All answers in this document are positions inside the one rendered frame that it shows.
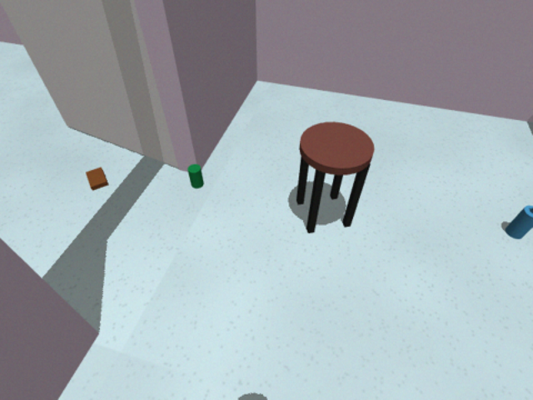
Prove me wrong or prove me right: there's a stool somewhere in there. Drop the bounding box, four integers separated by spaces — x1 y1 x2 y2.
296 122 374 233

